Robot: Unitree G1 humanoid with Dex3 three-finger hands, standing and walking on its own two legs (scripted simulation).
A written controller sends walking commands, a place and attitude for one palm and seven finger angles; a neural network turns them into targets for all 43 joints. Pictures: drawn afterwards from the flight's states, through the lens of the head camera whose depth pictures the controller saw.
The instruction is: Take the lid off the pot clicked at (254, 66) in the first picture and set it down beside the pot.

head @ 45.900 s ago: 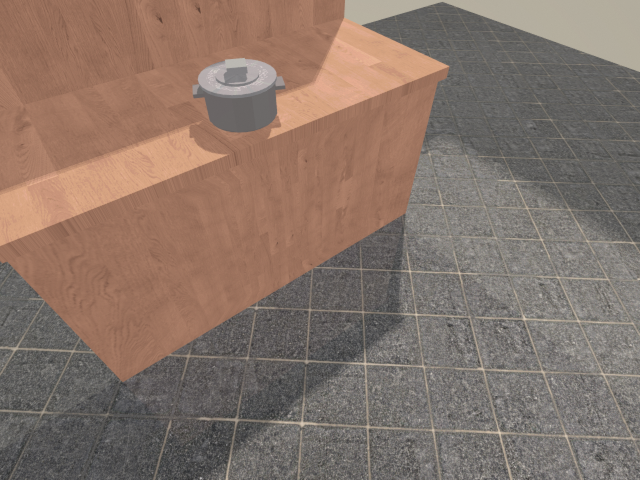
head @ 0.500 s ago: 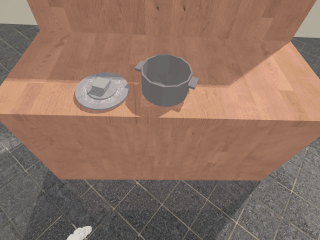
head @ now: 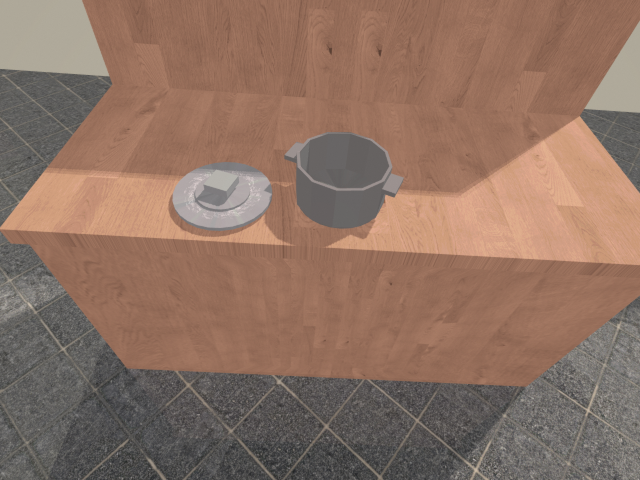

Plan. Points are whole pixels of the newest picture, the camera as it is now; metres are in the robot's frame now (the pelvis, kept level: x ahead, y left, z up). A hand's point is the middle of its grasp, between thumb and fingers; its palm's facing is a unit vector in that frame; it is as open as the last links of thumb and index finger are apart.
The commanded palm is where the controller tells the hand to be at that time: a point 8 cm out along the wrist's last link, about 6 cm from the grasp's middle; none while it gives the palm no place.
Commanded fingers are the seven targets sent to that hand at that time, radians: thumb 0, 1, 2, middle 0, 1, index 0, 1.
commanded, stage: let the arm hang, fingers relaxed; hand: left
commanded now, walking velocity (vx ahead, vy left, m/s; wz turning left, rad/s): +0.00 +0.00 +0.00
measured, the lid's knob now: (221, 183) +0.63 +0.22 -0.03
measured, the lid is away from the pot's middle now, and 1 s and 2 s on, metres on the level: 0.24 0.24 0.24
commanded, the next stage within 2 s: look to check the result in 0.98 s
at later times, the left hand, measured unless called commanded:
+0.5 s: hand out of the picture -0.02 +0.16 -0.18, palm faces +0.04 -0.99 -0.13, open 7.3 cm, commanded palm none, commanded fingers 0.00 0.90 0.90 -0.20 -0.30 -0.20 -0.30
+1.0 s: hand out of the picture +0.01 +0.19 -0.19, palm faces +0.06 -0.99 -0.14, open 7.3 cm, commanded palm none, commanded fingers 0.00 0.90 0.90 -0.20 -0.30 -0.20 -0.30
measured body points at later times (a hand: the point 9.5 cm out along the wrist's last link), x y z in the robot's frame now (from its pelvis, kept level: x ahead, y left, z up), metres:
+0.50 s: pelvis +0.00 +0.01 +0.00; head +0.01 +0.04 +0.45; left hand -0.02 +0.22 -0.17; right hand -0.06 -0.18 -0.15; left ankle -0.08 +0.08 -0.74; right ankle +0.02 -0.12 -0.74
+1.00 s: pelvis +0.02 +0.03 +0.00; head +0.03 +0.05 +0.45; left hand +0.01 +0.24 -0.18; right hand -0.02 -0.16 -0.16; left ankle -0.08 +0.08 -0.74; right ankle +0.02 -0.12 -0.74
